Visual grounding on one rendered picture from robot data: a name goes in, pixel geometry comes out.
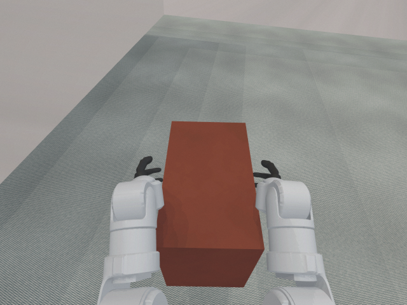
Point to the right robot hand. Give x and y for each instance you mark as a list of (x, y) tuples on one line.
[(272, 169)]

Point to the robot right upper arm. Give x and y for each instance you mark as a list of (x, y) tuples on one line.
[(296, 296)]

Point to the robot left upper arm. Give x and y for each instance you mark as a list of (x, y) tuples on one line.
[(135, 296)]

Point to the robot right forearm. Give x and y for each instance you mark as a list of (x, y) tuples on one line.
[(292, 247)]

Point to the carton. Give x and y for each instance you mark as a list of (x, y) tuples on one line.
[(208, 231)]

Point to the left robot hand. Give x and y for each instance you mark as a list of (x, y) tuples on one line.
[(142, 165)]

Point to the robot left forearm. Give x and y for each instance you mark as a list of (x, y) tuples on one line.
[(132, 246)]

